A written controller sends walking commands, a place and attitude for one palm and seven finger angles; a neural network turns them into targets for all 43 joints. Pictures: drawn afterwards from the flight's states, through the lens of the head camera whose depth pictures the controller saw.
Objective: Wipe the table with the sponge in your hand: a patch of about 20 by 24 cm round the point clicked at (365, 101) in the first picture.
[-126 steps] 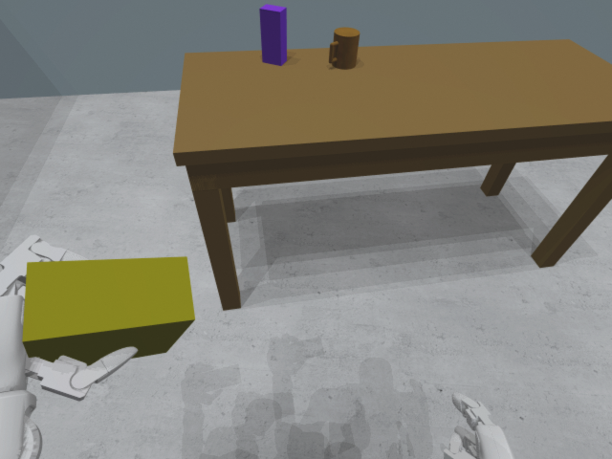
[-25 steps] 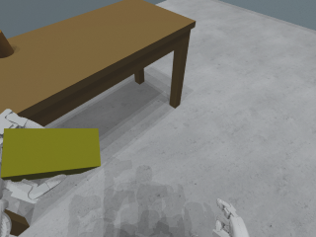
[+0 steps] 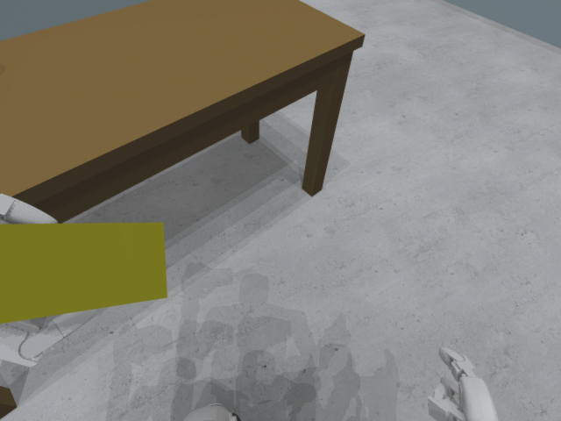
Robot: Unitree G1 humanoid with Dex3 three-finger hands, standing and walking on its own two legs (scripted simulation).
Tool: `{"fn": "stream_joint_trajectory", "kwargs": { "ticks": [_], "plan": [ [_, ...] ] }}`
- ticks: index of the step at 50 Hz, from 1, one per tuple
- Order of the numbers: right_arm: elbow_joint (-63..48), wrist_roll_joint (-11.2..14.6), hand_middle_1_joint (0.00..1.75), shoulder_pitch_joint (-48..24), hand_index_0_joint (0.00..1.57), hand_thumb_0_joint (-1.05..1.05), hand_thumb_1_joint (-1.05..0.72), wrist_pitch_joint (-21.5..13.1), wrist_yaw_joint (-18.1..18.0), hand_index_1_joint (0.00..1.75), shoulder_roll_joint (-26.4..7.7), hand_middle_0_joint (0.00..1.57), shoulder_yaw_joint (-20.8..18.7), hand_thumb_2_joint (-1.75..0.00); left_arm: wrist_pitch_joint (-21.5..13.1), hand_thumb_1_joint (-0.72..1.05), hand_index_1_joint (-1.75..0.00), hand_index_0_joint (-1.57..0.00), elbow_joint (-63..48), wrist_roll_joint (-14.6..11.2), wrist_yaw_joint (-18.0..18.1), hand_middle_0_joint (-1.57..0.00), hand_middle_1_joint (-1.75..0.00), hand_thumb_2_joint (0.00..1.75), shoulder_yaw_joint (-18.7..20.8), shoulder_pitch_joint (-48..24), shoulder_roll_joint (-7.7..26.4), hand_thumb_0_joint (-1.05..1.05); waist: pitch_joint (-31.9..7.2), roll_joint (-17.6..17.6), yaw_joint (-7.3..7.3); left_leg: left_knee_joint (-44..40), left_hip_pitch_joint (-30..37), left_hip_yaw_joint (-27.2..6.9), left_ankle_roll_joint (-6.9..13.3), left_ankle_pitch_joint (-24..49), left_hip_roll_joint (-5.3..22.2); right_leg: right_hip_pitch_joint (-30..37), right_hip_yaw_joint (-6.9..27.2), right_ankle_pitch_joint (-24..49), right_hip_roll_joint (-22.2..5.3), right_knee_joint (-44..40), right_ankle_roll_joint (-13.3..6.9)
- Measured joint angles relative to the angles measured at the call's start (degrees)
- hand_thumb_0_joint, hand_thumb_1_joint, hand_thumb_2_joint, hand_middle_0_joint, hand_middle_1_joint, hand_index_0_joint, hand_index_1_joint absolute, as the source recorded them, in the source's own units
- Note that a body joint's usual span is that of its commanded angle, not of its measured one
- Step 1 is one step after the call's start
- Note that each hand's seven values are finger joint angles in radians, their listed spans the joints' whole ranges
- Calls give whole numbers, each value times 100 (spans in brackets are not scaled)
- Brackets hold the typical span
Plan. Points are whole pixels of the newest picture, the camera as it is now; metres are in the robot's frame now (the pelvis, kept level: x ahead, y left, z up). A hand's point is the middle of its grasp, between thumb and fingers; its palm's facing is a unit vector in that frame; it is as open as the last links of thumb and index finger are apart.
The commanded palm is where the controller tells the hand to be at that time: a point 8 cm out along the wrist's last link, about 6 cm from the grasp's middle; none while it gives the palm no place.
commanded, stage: turn to face it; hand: left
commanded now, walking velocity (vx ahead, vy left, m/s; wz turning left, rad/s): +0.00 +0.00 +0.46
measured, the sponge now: (93, 267) +0.23 +0.19 +0.18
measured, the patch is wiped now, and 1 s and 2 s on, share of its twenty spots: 0.00 0.00 0.00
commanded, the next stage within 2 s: take the last steps up to it in 0.32 s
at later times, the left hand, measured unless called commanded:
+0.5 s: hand (40, 413) +0.12 +0.18 +0.18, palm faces +0.60 -0.69 -0.40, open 10.8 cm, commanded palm +0.06 +0.22 +0.20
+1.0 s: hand out of the picture +0.05 +0.21 +0.20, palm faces +0.68 -0.61 -0.41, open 10.8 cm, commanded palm -0.01 +0.23 +0.20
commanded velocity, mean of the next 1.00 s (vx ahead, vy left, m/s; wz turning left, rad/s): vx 0.18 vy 0.08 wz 0.20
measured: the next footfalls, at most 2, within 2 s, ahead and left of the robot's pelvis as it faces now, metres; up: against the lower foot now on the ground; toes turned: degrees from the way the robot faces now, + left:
right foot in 0.32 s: +0.04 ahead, -0.18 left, +0.00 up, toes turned +5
left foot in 0.74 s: -0.08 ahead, +0.03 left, +0.00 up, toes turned +25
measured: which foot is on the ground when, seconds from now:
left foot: down 0.00-0.34, up 0.36-0.72, down 0.74-1.00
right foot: up 0.00-0.30, down 0.32-0.74, up 0.76-1.00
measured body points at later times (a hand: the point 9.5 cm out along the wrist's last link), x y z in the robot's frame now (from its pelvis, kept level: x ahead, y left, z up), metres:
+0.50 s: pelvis -0.03 -0.09 +0.02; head -0.02 -0.12 +0.47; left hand +0.08 +0.22 +0.21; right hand +0.19 -0.28 -0.08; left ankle -0.04 +0.05 -0.65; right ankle +0.00 -0.19 -0.72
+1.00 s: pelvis -0.07 -0.08 +0.02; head -0.08 -0.10 +0.47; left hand +0.01 +0.24 +0.22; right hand +0.13 -0.22 -0.08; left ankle -0.11 +0.02 -0.72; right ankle +0.01 -0.18 -0.69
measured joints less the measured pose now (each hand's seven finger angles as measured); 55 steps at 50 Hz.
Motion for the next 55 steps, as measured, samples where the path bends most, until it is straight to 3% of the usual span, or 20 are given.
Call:
{"fn": "stream_joint_trajectory", "kwargs": {
  "ticks": [3, 5, 10, 15, 17, 18, 20, 22, 24, 29, 36, 38, 41, 44, 47, 52, 53, 55],
  "plan": [
    [94, 20, 30, -132, 19, 1, -91, -113, 139, 30, 234, 20, 117, -90, 113, -53, -138, -64, 435, 39, -115, -64, -139, 101, -70, -407, -24, -1, -16, 135, -7, 108, -6, -289, 87, -182, 55, -593, 565, -520, 309, 1340, 242],
    [113, 40, 30, -170, 20, 1, -91, -167, 246, 30, 378, 20, 245, -90, 256, -53, -138, -64, 567, 58, -182, -64, -139, 101, -140, -525, -80, -1, -54, 240, 3, -13, 7, -503, 11, -82, 120, -838, 717, -290, 376, 1476, 321],
    [22, 58, 30, -89, 20, 1, -90, -343, 349, 30, 603, 20, 485, -90, 412, -53, -138, -64, 327, -49, -271, -64, -139, 101, -327, -218, -281, -1, -186, 433, 136, -202, -65, -905, -150, 137, 216, -834, 851, 248, 292, 632, 387],
    [50, 63, 30, -9, 20, 1, -90, -463, 287, 30, 610, 21, 586, -90, 444, -53, -138, -64, 380, -74, -255, -64, -139, 101, -406, -151, -374, -1, -266, 622, 383, -234, -227, -1258, -329, 306, 235, -101, 725, 155, 407, -659, 372],
    [75, 79, 30, -23, 20, 1, -90, -454, 274, 30, 553, 21, 582, -90, 464, -53, -138, -64, 542, -40, -232, -64, -139, 101, -390, -303, -430, -1, -246, 692, 470, -18, -366, -1326, -364, 162, 247, 231, 610, 775, 477, -1369, 203],
    [152, 83, 30, -54, 20, 1, -90, -418, 264, 30, 491, 21, 560, -90, 495, -53, -138, -64, 661, -13, -231, -64, -139, 101, -445, -411, -517, -1, -208, 763, 462, 307, -469, -1358, -354, -325, 241, 244, 528, 982, 491, -1344, 55],
    [382, 68, 30, -53, 20, 1, -90, -361, 223, 30, 355, 21, 523, -90, 587, -53, -138, -64, 907, -9, -239, -64, -139, 101, -617, -596, -661, -1, -226, 746, 437, 1446, -742, -1306, -370, -1106, 50, 293, 397, 986, 366, -1314, -106],
    [534, 56, 30, -25, 20, 1, -90, -279, 183, 30, 239, 21, 501, -90, 631, -53, -138, -64, 1090, 1, -257, -64, -139, 101, -695, -602, -776, -1, -313, 640, 420, 2403, -868, -1125, -417, -1243, -70, 344, 380, 1008, 241, -1447, -149],
    [568, 42, 30, -6, 20, 1, -90, -210, 122, 30, 149, 21, 470, -90, 601, -53, -138, -64, 1220, 19, -273, -63, -139, 101, -712, -506, -805, -1, -385, 545, 317, 2738, -802, -937, -447, -1221, -83, 375, 354, 1126, 165, -1634, -163],
    [446, -10, 30, 96, 20, 2, -90, -158, 22, 30, -53, 20, 288, -90, 450, -53, -138, -64, 1256, 94, -278, -63, -139, 101, -768, -472, -615, -1, -438, 356, 96, 1767, -175, -560, -350, -1231, 10, 306, 130, 1381, 49, -1927, -194],
    [243, -16, 30, 275, 20, 2, -90, -181, 30, 30, -186, 20, 96, -90, 246, -53, -138, -64, 577, 94, -127, -63, -139, 101, -495, -214, -395, -1, -482, 109, 121, -207, 834, -334, -148, -1374, 20, -107, -29, 1414, -77, -1653, -123],
    [206, -10, 30, 273, 20, 1, -90, -227, 7, 30, -125, 20, 89, -90, 191, -53, -138, -64, 525, 66, -65, -63, -139, 101, -383, -215, -388, -1, -429, 13, 161, -448, 960, -284, -66, -650, -53, -302, 116, 1047, -157, -1095, -26],
    [310, 13, 30, 329, 20, 1, -90, -359, 36, 30, 102, 20, 146, -90, 158, -54, -138, -64, 848, 172, -75, -63, -139, 101, -398, -328, -448, -1, -528, 104, 207, -242, 987, -290, -36, -757, -10, -771, 449, 81, 49, 495, 60],
    [467, 64, 30, 435, 20, 1, -90, -460, 116, 30, 320, 20, 270, -90, 215, -54, -138, -64, 1162, 245, -172, -63, -139, 101, -524, -518, -530, -1, -682, 306, 206, -396, 1060, -437, -6, -725, 37, -1048, 469, 271, 110, 1126, 148],
    [567, 68, 30, 460, 20, 1, -90, -511, 149, 30, 489, 20, 424, -90, 216, -54, -138, -64, 1258, 230, -242, -63, -139, 101, -589, -590, -601, -1, -699, 443, 260, -558, 1145, -462, -25, -626, 48, -1007, 423, 485, 72, 673, 211],
    [629, 7, 30, 422, 20, 1, -90, -505, 118, 30, 619, 21, 596, -90, 210, -54, -138, -64, 1439, 194, -312, -63, -139, 101, -600, -578, -530, -1, -647, 646, 295, -403, 1075, -469, -100, -730, 71, -333, 236, 590, 170, -928, 243],
    [622, -1, 30, 417, 20, 1, -90, -491, 113, 30, 623, 21, 612, -90, 230, -54, -138, -64, 1469, 200, -313, -63, -139, 101, -583, -588, -476, -1, -646, 646, 294, -217, 980, -475, -125, -834, 60, -118, 206, 640, 197, -1311, 218],
    [673, -6, 30, 314, 21, 1, -90, -426, 118, 30, 532, 21, 574, -90, 258, -54, -138, -64, 1566, 245, -328, -63, -139, 101, -616, -714, -498, -1, -560, 787, 284, 595, 620, -576, -67, -1314, 138, -127, 125, 1302, 280, -1407, -73]
  ]
}}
